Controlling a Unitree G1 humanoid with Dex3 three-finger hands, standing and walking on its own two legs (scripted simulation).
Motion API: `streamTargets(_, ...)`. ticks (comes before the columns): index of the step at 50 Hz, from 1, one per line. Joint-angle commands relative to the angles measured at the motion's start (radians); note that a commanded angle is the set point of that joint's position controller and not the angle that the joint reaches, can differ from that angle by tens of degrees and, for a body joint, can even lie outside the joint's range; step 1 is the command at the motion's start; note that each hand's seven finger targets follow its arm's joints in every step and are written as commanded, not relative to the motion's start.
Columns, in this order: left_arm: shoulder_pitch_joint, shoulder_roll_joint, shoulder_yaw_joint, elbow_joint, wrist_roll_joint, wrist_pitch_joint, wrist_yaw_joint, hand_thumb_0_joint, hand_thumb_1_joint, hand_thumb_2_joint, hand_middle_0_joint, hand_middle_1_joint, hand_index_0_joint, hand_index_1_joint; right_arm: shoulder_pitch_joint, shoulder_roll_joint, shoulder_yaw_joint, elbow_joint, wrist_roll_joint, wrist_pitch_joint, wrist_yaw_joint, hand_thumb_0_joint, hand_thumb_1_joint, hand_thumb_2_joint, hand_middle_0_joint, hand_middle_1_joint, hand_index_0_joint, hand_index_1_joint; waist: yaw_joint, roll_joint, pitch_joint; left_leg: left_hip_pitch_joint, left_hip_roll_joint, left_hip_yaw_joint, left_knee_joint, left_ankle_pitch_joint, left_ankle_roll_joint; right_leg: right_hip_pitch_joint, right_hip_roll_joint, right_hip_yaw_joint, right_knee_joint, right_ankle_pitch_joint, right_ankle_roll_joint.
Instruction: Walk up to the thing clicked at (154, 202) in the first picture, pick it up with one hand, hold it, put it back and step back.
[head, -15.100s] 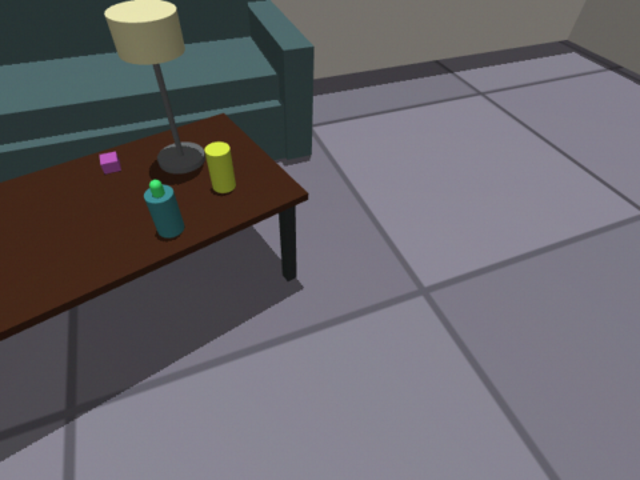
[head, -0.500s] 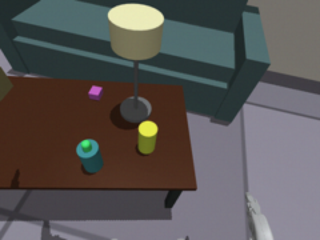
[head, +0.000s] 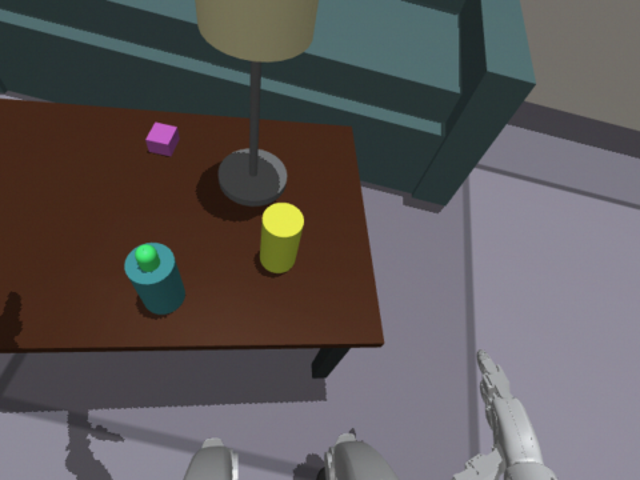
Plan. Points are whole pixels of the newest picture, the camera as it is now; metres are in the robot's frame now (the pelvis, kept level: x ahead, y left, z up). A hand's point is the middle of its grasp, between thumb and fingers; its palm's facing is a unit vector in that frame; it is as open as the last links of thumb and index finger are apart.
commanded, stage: approach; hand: left
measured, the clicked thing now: (155, 275) +0.45 +0.21 -0.17
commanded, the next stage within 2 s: close in in 0.30 s
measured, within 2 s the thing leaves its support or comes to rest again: neither
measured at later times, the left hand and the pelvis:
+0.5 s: hand (116, 291) +0.42 +0.26 -0.17, palm faces +0.16 -0.99 +0.04, open 17.6 cm; pelvis -0.04 +0.00 -0.12, yaw -3 degrees
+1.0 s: hand (153, 286) +0.44 +0.21 -0.18, palm faces +0.18 -0.98 +0.01, open 17.6 cm; pelvis -0.04 +0.00 -0.13, yaw -3 degrees
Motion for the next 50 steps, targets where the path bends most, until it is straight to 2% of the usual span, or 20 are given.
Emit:
streamTargets(1, -0.249, 0.321, 0.096, -0.199, -0.034, -0.169, 0.016, 0.0, -0.588, 0.0, -0.059, -0.053, -0.061, -0.053, 0.055, -0.219, -0.141, -0.244, -0.01, -0.049, 0.003, 0.0, 0.547, -0.047, 0.048, 0.05, 0.049, 0.05, -0.022, 0.162, -0.393, 0.268, -0.013, -0.007, -0.013, 0.352, 0.007, -0.04, 0.034, -0.03, -0.008, 0.23, -0.062)
streamTargets(2, -0.269, 0.332, 0.114, -0.246, -0.033, -0.191, 0.026, 0.0, -0.605, 0.001, -0.062, -0.062, -0.066, -0.062, 0.08, -0.222, -0.148, -0.261, -0.015, -0.047, 0.005, 0.0, 0.543, -0.048, 0.048, 0.05, 0.049, 0.05, -0.033, 0.187, -0.42, 0.269, -0.017, -0.002, 0.005, 0.347, 0.007, -0.048, 0.032, -0.026, 0.009, 0.237, -0.062)
streamTargets(3, -0.244, 0.263, 0.077, -0.183, -0.033, -0.201, 0.028, 0.0, -0.603, 0.005, -0.064, -0.067, -0.066, -0.068, 0.087, -0.199, -0.123, -0.271, -0.017, -0.044, 0.013, 0.0, 0.542, -0.048, 0.048, 0.05, 0.049, 0.05, -0.034, 0.191, -0.397, 0.238, -0.017, -0.006, 0.015, 0.324, 0.003, -0.077, 0.033, -0.028, 0.026, 0.209, -0.065)
streamTargets(5, -0.294, 0.322, 0.125, -0.251, -0.025, -0.242, 0.052, 0.0, -0.606, 0.0, -0.072, -0.058, -0.069, -0.062, 0.078, -0.217, -0.146, -0.31, -0.025, -0.041, 0.017, 0.0, 0.525, -0.053, 0.048, 0.05, 0.049, 0.05, -0.033, 0.245, -0.466, 0.227, -0.014, -0.017, 0.057, 0.334, -0.004, -0.131, 0.034, -0.031, 0.077, 0.201, -0.069)
streamTargets(7, -0.319, 0.333, 0.128, -0.281, -0.004, -0.271, 0.075, 0.0, -0.611, 0.0, -0.076, -0.066, -0.073, -0.071, 0.085, -0.226, -0.156, -0.347, -0.035, -0.035, 0.023, 0.0, 0.516, -0.055, 0.049, 0.05, 0.049, 0.05, -0.038, 0.299, -0.502, 0.223, -0.007, -0.031, 0.079, 0.314, -0.015, -0.187, 0.038, -0.041, 0.125, 0.164, -0.075)
streamTargets(9, -0.302, 0.276, 0.098, -0.233, 0.013, -0.285, 0.087, 0.0, -0.611, 0.013, -0.078, -0.07, -0.07, -0.08, 0.086, -0.215, -0.151, -0.376, -0.045, -0.027, 0.029, 0.0, 0.508, -0.058, 0.049, 0.05, 0.049, 0.05, -0.053, 0.33, -0.526, 0.192, -0.007, -0.033, 0.118, 0.326, -0.017, -0.238, 0.038, -0.043, 0.163, 0.161, -0.08)
streamTargets(10, -0.32, 0.304, 0.109, -0.269, 0.025, -0.295, 0.098, 0.0, -0.611, 0.006, -0.08, -0.068, -0.073, -0.076, 0.076, -0.228, -0.166, -0.381, -0.048, -0.027, 0.027, 0.0, 0.507, -0.057, 0.049, 0.05, 0.049, 0.05, -0.048, 0.354, -0.535, 0.187, -0.005, -0.036, 0.131, 0.316, -0.02, -0.264, 0.041, -0.044, 0.186, 0.151, -0.081)
streamTargets(13, -0.316, 0.286, 0.095, -0.209, 0.051, -0.307, 0.119, 0.0, -0.611, 0.007, -0.079, -0.062, -0.07, -0.072, 0.097, -0.236, -0.171, -0.45, -0.057, -0.026, 0.032, 0.0, 0.497, -0.06, 0.049, 0.05, 0.049, 0.05, -0.09, 0.356, -0.578, 0.116, -0.007, -0.03, 0.201, 0.319, -0.011, -0.295, 0.042, -0.043, 0.239, 0.178, -0.083)
streamTargets(14, -0.322, 0.237, 0.063, -0.189, 0.051, -0.311, 0.121, 0.0, -0.611, 0.014, -0.076, -0.066, -0.067, -0.075, 0.106, -0.221, -0.165, -0.449, -0.056, -0.025, 0.035, 0.0, 0.497, -0.06, 0.049, 0.05, 0.049, 0.05, -0.103, 0.351, -0.561, 0.069, -0.01, -0.029, 0.219, 0.294, -0.006, -0.311, 0.043, -0.042, 0.256, 0.171, -0.083)
streamTargets(19, -0.299, 0.18, 0.037, -0.15, 0.071, -0.35, 0.164, 0.0, -0.611, 0.015, -0.068, -0.076, -0.068, -0.077, 0.133, -0.243, -0.195, -0.605, -0.053, -0.031, 0.051, 0.0, 0.51, -0.055, 0.049, 0.05, 0.049, 0.05, -0.137, 0.298, -0.546, -0.083, -0.012, -0.038, 0.272, 0.117, 0.003, -0.386, 0.051, -0.047, 0.329, 0.06, -0.085)
streamTargets(21, -0.313, 0.207, 0.057, -0.189, 0.075, -0.368, 0.182, 0.0, -0.58, 0.0, -0.062, -0.075, -0.078, -0.06, 0.171, -0.256, -0.22, -0.674, -0.049, -0.031, 0.056, 0.0, 0.537, -0.046, 0.049, 0.05, 0.049, 0.05, -0.156, 0.314, -0.6, -0.079, -0.014, -0.034, 0.302, 0.136, 0.005, -0.371, 0.049, -0.041, 0.342, 0.082, -0.082)
streamTargets(24, -0.324, 0.207, 0.069, -0.234, 0.077, -0.377, 0.216, 0.0, -0.565, 0.0, -0.065, -0.082, -0.085, -0.063, 0.215, -0.258, -0.247, -0.703, -0.045, -0.023, 0.067, 0.0, 0.538, -0.044, 0.049, 0.05, 0.049, 0.05, -0.158, 0.316, -0.627, -0.116, -0.021, -0.033, 0.341, 0.146, 0.012, -0.374, 0.048, -0.031, 0.376, 0.098, -0.078)
streamTargets(26, -0.357, 0.181, 0.042, -0.266, 0.093, -0.377, 0.241, 0.0, -0.581, 0.0, -0.071, -0.078, -0.09, -0.059, 0.232, -0.256, -0.257, -0.721, -0.045, -0.013, 0.073, 0.0, 0.528, -0.047, 0.049, 0.05, 0.049, 0.05, -0.166, 0.362, -0.631, -0.091, -0.021, -0.036, 0.343, 0.127, 0.008, -0.415, 0.047, -0.027, 0.387, 0.073, -0.08)
streamTargets(29, -0.395, 0.229, 0.055, -0.372, 0.125, -0.376, 0.299, 0.0, -0.566, 0.0, -0.074, -0.073, -0.091, -0.057, 0.232, -0.249, -0.265, -0.764, -0.043, 0.011, 0.08, 0.0, 0.526, -0.048, 0.049, 0.05, 0.049, 0.05, -0.139, 0.431, -0.665, -0.056, -0.023, -0.031, 0.337, 0.11, 0.001, -0.419, 0.045, -0.023, 0.403, 0.051, -0.082)
streamTargets(32, -0.369, 0.133, 0.004, -0.352, 0.138, -0.356, 0.329, 0.0, -0.576, 0.0, -0.077, -0.072, -0.095, -0.056, 0.233, -0.23, -0.255, -0.777, -0.046, 0.036, 0.085, 0.0, 0.522, -0.049, 0.049, 0.05, 0.049, 0.05, -0.15, 0.426, -0.629, -0.079, -0.024, -0.033, 0.332, 0.105, 0.002, -0.42, 0.045, -0.023, 0.397, 0.051, -0.08)
streamTargets(38, -0.307, 0.036, -0.037, -0.263, 0.144, -0.328, 0.372, 0.0, -0.604, 0.0, -0.077, -0.072, -0.097, -0.053, 0.207, -0.213, -0.238, -0.786, -0.04, 0.068, 0.088, 0.0, 0.525, -0.047, 0.049, 0.05, 0.049, 0.05, -0.157, 0.328, -0.511, -0.177, -0.024, -0.035, 0.325, 0.02, 0.011, -0.445, 0.049, -0.035, 0.388, -0.003, -0.074)
streamTargets(45, -0.285, -0.055, -0.091, -0.224, 0.162, -0.345, 0.424, 0.0, -0.609, 0.008, -0.069, -0.067, -0.087, -0.052, 0.231, -0.216, -0.258, -0.861, -0.034, 0.078, 0.097, 0.0, 0.528, -0.049, 0.049, 0.05, 0.049, 0.05, -0.194, 0.214, -0.538, -0.226, -0.03, -0.025, 0.352, 0.061, 0.028, -0.388, 0.051, -0.022, 0.377, 0.056, -0.064)
streamTargets(47, -0.328, -0.047, -0.094, -0.273, 0.161, -0.362, 0.435, 0.0, -0.611, 0.011, -0.07, -0.064, -0.085, -0.052, 0.253, -0.21, -0.244, -0.865, -0.033, 0.084, 0.102, 0.0, 0.526, -0.05, 0.049, 0.05, 0.049, 0.05, -0.186, 0.246, -0.564, -0.173, -0.027, -0.032, 0.339, 0.096, 0.017, -0.406, 0.054, -0.039, 0.395, 0.074, -0.071)
streamTargets(49, -0.368, 0.002, -0.077, -0.346, 0.171, -0.375, 0.453, 0.0, -0.593, 0.015, -0.069, -0.064, -0.086, -0.05, 0.274, -0.224, -0.272, -0.886, -0.034, 0.092, 0.102, 0.0, 0.528, -0.049, 0.049, 0.05, 0.049, 0.05, -0.189, 0.288, -0.621, -0.14, -0.029, -0.023, 0.35, 0.11, 0.018, -0.379, 0.049, -0.023, 0.392, 0.091, -0.069)
streamTargets(50, -0.333, -0.068, -0.114, -0.287, 0.175, -0.367, 0.457, 0.0, -0.591, 0.023, -0.068, -0.069, -0.086, -0.054, 0.27, -0.219, -0.275, -0.893, -0.036, 0.097, 0.104, 0.0, 0.529, -0.049, 0.049, 0.05, 0.049, 0.05, -0.199, 0.277, -0.596, -0.146, -0.03, -0.024, 0.348, 0.115, 0.017, -0.381, 0.051, -0.025, 0.388, 0.095, -0.07)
